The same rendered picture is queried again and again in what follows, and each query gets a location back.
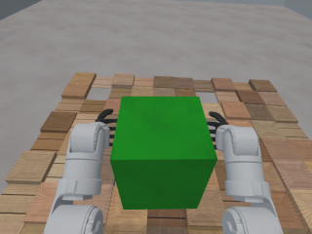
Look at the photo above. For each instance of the left robot forearm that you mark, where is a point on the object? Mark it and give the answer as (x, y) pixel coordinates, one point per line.
(81, 173)

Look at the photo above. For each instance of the right robot upper arm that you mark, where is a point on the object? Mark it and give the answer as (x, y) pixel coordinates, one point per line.
(250, 220)

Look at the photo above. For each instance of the right robot forearm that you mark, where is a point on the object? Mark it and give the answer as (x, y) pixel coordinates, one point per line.
(243, 164)

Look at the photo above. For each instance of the left robot upper arm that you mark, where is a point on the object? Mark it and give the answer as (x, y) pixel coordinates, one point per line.
(75, 219)

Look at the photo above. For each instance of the robot left hand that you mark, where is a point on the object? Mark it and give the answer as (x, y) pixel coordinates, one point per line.
(101, 119)

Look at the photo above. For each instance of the carton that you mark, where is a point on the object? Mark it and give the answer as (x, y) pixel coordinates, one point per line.
(162, 155)

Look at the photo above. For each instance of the robot right hand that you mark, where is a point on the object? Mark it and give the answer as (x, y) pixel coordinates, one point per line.
(221, 121)

